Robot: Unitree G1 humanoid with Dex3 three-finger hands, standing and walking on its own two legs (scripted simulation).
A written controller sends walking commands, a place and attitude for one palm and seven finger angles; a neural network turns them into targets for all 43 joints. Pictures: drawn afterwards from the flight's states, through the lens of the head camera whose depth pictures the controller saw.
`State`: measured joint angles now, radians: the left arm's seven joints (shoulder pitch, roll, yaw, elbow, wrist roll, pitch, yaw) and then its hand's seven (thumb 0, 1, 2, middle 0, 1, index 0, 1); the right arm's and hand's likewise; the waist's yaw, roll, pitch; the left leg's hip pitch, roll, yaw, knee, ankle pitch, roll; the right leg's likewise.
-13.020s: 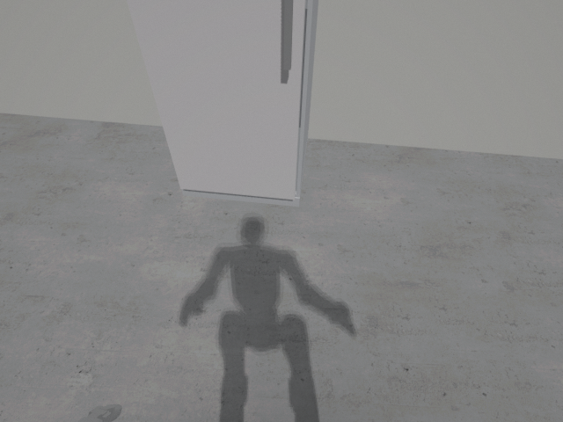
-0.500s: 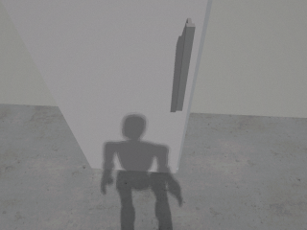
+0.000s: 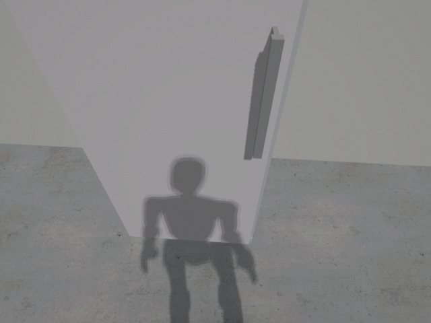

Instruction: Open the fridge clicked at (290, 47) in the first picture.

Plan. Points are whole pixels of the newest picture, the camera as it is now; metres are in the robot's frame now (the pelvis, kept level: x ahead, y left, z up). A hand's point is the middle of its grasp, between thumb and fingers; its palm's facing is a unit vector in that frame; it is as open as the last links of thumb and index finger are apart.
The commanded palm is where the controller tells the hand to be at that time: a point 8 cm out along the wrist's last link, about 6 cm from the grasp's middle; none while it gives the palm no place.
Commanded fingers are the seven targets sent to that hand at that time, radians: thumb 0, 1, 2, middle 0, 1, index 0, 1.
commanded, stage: look again from close up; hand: right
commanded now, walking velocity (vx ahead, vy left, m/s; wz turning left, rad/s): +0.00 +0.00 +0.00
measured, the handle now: (264, 102) +0.55 -0.08 +0.13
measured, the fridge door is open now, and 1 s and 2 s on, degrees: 0 0 0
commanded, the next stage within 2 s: none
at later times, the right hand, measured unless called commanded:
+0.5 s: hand out of the picture +0.02 -0.18 -0.17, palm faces +0.01 +0.97 -0.23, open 7.4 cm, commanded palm none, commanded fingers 0.00 -0.90 -0.90 0.20 0.30 0.20 0.30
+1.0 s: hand out of the picture +0.02 -0.17 -0.17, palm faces +0.03 +0.98 -0.22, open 7.4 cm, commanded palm none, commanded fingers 0.00 -0.90 -0.90 0.20 0.30 0.20 0.30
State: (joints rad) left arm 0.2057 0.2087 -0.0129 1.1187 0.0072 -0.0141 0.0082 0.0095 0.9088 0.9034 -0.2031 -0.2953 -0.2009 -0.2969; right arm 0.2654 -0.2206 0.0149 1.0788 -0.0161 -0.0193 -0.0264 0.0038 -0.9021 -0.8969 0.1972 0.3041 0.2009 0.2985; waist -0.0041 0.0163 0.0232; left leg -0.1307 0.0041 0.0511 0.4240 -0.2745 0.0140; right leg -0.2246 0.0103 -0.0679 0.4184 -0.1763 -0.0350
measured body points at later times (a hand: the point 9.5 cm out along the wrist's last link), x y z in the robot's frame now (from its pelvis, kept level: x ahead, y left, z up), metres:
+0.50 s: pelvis +0.01 +0.01 +0.00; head +0.02 +0.01 +0.45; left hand +0.06 +0.26 -0.15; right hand +0.02 -0.23 -0.15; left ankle -0.03 +0.11 -0.74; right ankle +0.03 -0.10 -0.74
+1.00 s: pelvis +0.01 +0.02 +0.00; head +0.01 +0.02 +0.45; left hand +0.05 +0.26 -0.15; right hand +0.02 -0.22 -0.16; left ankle -0.03 +0.11 -0.74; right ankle +0.03 -0.10 -0.74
